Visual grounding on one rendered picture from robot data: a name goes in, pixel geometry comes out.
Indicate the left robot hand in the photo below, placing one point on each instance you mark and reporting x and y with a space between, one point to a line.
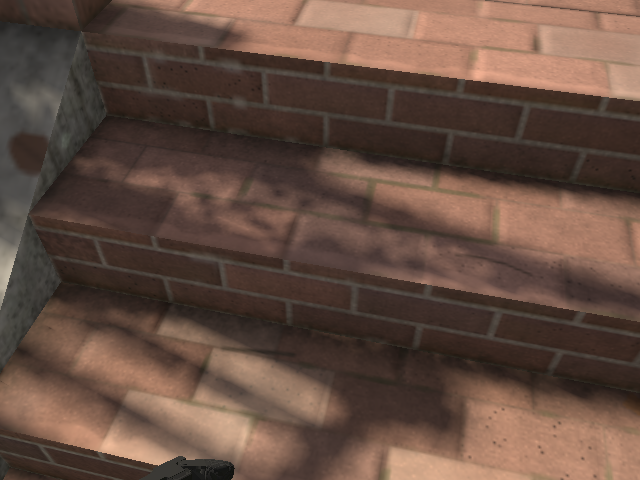
199 469

